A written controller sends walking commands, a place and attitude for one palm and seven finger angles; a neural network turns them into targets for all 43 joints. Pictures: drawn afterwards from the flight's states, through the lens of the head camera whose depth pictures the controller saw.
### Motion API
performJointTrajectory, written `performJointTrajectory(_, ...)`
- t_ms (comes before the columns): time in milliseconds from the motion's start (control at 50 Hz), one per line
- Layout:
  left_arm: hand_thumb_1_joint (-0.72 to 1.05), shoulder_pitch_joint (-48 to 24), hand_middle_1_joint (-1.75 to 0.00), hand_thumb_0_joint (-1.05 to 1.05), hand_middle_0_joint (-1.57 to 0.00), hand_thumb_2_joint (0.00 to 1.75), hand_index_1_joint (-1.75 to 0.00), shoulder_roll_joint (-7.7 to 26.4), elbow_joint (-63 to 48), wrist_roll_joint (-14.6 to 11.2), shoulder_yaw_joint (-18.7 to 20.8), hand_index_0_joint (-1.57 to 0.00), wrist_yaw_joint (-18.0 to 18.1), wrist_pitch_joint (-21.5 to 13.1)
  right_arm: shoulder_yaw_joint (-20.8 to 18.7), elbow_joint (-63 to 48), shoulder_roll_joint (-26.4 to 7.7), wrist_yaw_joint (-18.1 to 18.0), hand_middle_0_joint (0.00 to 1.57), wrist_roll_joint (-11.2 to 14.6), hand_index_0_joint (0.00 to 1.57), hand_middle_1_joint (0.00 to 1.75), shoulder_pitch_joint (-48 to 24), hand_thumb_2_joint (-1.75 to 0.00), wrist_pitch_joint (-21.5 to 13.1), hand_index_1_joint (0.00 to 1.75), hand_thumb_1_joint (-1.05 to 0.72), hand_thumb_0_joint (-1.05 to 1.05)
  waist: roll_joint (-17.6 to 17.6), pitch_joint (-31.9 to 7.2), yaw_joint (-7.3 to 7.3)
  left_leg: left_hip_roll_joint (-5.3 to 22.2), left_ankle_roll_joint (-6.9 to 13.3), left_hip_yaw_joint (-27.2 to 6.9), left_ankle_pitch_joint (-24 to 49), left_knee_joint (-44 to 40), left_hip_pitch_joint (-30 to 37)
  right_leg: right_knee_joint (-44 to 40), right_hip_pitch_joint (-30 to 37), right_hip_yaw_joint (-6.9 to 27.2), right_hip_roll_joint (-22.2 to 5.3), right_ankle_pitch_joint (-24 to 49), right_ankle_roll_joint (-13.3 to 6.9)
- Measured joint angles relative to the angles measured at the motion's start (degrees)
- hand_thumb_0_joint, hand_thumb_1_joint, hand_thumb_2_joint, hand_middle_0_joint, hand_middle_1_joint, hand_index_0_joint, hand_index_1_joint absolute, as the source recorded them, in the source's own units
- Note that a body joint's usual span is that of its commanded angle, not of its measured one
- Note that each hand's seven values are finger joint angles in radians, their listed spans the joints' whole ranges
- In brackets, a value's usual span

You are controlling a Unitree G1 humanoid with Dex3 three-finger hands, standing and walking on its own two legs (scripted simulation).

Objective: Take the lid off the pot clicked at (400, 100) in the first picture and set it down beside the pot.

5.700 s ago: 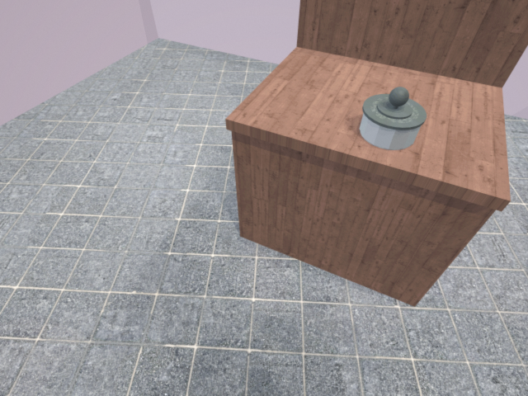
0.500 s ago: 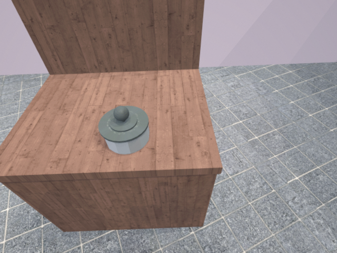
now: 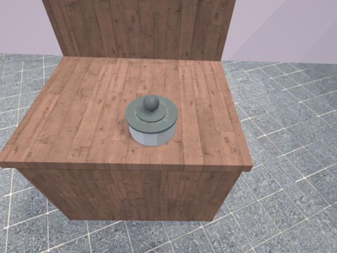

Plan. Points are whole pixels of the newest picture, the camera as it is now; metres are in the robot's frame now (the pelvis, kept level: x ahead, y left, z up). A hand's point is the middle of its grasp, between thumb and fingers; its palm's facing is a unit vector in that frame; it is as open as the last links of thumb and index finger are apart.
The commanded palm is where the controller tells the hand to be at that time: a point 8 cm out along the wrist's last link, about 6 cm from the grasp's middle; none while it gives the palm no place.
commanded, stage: come to a stop and stand still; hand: left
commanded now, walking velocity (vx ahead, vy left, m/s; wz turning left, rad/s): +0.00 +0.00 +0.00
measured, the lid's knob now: (151, 102) +0.54 +0.10 +0.04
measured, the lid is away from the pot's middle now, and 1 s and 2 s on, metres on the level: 0.00 0.00 0.00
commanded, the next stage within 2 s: look again from close up in 0.28 s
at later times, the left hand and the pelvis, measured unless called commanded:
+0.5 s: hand out of the picture +0.02 +0.17 -0.17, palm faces +0.00 -0.98 -0.21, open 7.3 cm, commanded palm none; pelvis +0.01 -0.02 +0.01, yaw +0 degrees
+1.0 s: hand out of the picture +0.00 +0.11 -0.16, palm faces +0.02 -0.98 -0.19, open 7.3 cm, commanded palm none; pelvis -0.01 -0.06 +0.01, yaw +0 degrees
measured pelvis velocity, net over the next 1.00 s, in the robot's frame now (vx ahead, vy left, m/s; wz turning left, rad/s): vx -0.01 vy -0.06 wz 0.00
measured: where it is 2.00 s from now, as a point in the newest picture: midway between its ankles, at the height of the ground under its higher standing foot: outside the picture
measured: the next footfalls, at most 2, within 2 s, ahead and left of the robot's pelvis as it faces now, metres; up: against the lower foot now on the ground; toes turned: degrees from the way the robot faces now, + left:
none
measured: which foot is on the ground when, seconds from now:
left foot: down 0.00-1.00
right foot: down 0.00-1.00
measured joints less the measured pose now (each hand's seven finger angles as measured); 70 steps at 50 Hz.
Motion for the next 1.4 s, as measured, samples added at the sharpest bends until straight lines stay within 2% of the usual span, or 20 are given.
performJointTrajectory(100, 0.91, -0.77, -0.29, 0.00, -0.20, 0.90, -0.30, 0.62, -1.03, -0.07, 0.01, -0.20, -0.05, 0.34, 0.14, 0.09, 0.16, -0.22, 0.20, 0.06, 0.21, 0.30, 0.15, -0.90, -0.27, 0.30, -0.93, -0.01, -0.72, 0.50, -0.09, -0.87, 0.56, 0.58, 0.87, -2.11, 1.22, -0.64, 0.36, 0.62, -0.72, 0.61, -0.26)
performJointTrajectory(220, 0.91, -1.05, -0.29, 0.00, -0.20, 0.90, -0.30, 0.67, -1.30, -0.16, -0.04, -0.20, -0.13, 0.58, 0.01, 1.49, -0.38, -0.35, 0.20, 0.07, 0.21, 0.30, 1.42, -0.90, 0.12, 0.30, -0.92, -0.01, -1.15, 1.16, -0.39, -1.15, 0.49, 0.71, 1.29, -3.56, 2.37, -1.58, 1.22, 0.72, -1.00, 0.92, 0.70)
performJointTrajectory(540, 0.91, -0.79, -0.30, 0.00, -0.20, 0.90, -0.30, -0.71, 0.41, -0.43, -0.40, -0.20, -0.19, 0.15, -0.35, 5.48, 0.37, -0.16, 0.20, 0.37, 0.20, 0.30, 3.55, -0.90, 0.41, 0.30, -0.90, 0.00, -1.03, 2.38, -1.22, 0.29, -1.59, -0.08, 1.90, -4.91, 3.82, -2.64, 2.70, -0.22, 0.14, 0.85, 3.74)
performJointTrajectory(1000, 0.91, 0.34, -0.30, 0.00, -0.20, 0.90, -0.30, -1.89, 1.44, -0.36, -0.92, -0.20, -0.51, -0.66, -0.97, 7.39, 0.39, -0.08, 0.20, 0.61, 0.20, 0.30, 1.70, -0.90, 0.49, 0.30, -0.91, 0.00, -0.85, 1.88, -0.63, 3.45, -4.87, -1.23, 4.65, -7.04, 4.06, -3.68, 2.56, -1.44, 3.36, 2.54, 0.76)
performJointTrajectory(1400, 0.91, 0.71, -0.30, 0.00, -0.20, 0.90, -0.30, -2.14, 1.94, -0.47, -0.96, -0.20, -0.61, -0.84, -0.53, 9.28, 1.95, -0.10, 0.19, 0.74, 0.20, 0.30, 3.60, -0.90, 0.38, 0.30, -0.91, 0.00, -1.07, 2.26, -0.77, 4.31, -5.60, -1.67, 6.13, -7.65, 3.44, -4.62, 2.17, -1.89, 4.25, 4.03, -0.08)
